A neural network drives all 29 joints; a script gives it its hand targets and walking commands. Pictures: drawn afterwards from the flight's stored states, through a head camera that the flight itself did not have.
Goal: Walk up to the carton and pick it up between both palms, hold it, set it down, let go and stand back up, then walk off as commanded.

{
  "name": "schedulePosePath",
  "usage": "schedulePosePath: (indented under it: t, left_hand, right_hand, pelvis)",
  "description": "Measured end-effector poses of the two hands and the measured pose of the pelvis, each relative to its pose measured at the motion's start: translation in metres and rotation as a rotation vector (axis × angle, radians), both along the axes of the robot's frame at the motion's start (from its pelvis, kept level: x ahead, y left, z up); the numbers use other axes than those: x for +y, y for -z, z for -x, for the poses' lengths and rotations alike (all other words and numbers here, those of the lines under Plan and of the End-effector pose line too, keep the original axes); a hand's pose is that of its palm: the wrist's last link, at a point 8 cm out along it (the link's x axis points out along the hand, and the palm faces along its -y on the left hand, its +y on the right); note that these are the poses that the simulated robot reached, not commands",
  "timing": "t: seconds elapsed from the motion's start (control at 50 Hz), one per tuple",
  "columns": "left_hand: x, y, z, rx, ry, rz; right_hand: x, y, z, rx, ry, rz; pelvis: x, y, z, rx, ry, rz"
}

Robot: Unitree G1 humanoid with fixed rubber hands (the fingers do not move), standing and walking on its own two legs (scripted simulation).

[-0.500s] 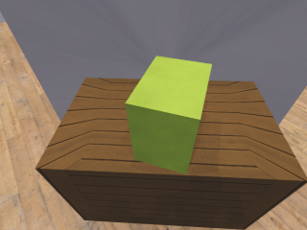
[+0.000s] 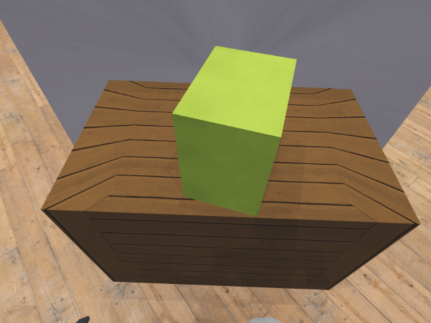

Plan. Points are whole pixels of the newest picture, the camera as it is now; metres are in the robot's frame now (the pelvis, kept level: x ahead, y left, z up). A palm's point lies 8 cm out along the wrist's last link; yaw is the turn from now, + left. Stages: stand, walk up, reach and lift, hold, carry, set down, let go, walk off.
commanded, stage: walk off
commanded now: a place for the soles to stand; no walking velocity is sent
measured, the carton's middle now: (236, 132) +0.55 -0.04 +0.02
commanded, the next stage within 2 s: none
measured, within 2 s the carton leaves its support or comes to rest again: neither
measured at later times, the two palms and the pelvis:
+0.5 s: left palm out of the picture -0.01 +0.29 -0.09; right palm out of the picture -0.04 -0.33 -0.12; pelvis -0.11 -0.02 +0.00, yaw +1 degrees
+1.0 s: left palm out of the picture -0.18 +0.30 -0.13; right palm out of the picture -0.17 -0.31 -0.11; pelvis -0.24 +0.00 -0.01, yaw -1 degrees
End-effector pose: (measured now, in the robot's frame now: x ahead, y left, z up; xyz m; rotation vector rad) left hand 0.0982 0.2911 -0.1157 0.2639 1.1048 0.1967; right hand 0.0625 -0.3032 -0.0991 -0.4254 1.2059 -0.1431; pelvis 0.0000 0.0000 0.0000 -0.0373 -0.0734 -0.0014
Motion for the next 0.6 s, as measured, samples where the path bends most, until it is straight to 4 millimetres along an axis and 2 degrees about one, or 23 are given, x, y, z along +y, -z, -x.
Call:
schedulePosePath:
  t: [0.08,0.16,0.22,0.28,0.36,0.44,0.52,0.6]
  left_hand:
    - [-0.009,0.001,0.016,0.023,0.008,-0.014]
    - [-0.022,0.002,0.041,0.041,0.006,-0.042]
    - [-0.025,-0.010,0.062,0.060,-0.003,-0.067]
    - [-0.022,-0.023,0.072,0.057,-0.002,-0.094]
    - [-0.019,-0.032,0.079,0.021,0.011,-0.110]
    - [-0.014,-0.032,0.091,-0.010,0.017,-0.104]
    - [-0.003,-0.023,0.109,-0.030,0.013,-0.081]
    - [0.012,-0.005,0.129,-0.044,0.012,-0.042]
  right_hand:
    - [-0.011,0.004,0.014,0.001,-0.001,-0.006]
    - [-0.028,0.019,0.033,0.015,-0.002,-0.023]
    - [-0.034,0.020,0.046,0.030,0.002,-0.037]
    - [-0.039,0.021,0.056,0.033,0.000,-0.046]
    - [-0.040,0.025,0.073,0.056,-0.011,-0.044]
    - [-0.034,0.025,0.090,0.068,-0.022,-0.035]
    - [-0.023,0.022,0.108,0.071,-0.032,-0.013]
    - [-0.010,0.017,0.130,0.065,-0.039,0.029]
  pelvis:
    - [-0.011,0.002,0.015,0.017,0.010,-0.008]
    - [-0.028,0.010,0.034,0.020,0.009,-0.038]
    - [-0.034,0.004,0.046,0.000,0.006,-0.067]
    - [-0.035,-0.001,0.057,-0.002,0.005,-0.084]
    - [-0.032,-0.001,0.075,0.022,-0.004,-0.088]
    - [-0.024,0.001,0.094,0.035,-0.015,-0.078]
    - [-0.012,0.004,0.116,0.039,-0.027,-0.061]
    - [0.007,0.013,0.140,0.041,-0.032,-0.040]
